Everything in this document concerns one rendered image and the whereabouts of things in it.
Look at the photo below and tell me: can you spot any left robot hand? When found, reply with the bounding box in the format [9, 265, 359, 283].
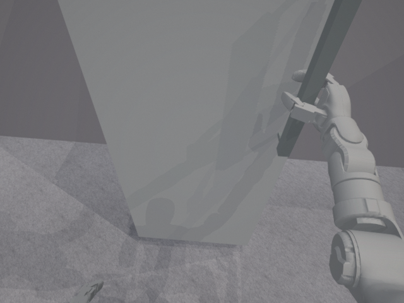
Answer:
[69, 280, 104, 303]

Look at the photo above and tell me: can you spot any right robot upper arm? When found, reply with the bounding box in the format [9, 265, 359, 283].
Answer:
[329, 230, 404, 303]

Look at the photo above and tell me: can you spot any fridge door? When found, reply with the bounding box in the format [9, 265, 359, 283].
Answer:
[58, 0, 335, 246]

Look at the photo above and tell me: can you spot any handle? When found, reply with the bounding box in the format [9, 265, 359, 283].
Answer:
[276, 0, 362, 157]

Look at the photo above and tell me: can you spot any right robot hand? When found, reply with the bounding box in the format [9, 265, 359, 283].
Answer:
[281, 69, 351, 133]

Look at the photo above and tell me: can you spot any robot right forearm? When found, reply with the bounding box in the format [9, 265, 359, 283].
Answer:
[320, 116, 404, 241]

